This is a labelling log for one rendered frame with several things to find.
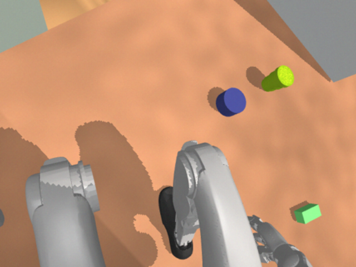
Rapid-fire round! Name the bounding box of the right robot foot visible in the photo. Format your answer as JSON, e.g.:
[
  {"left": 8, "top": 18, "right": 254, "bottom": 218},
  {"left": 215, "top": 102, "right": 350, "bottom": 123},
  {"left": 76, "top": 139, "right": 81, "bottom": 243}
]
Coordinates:
[{"left": 159, "top": 187, "right": 193, "bottom": 260}]

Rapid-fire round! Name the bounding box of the right robot arm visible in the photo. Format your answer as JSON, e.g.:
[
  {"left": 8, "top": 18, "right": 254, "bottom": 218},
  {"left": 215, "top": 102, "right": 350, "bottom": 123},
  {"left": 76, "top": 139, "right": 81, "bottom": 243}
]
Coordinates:
[{"left": 273, "top": 244, "right": 313, "bottom": 267}]

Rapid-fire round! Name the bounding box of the right robot hand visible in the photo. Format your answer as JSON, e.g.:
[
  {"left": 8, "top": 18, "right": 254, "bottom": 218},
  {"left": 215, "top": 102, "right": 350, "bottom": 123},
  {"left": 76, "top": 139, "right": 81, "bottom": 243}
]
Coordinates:
[{"left": 248, "top": 215, "right": 288, "bottom": 263}]

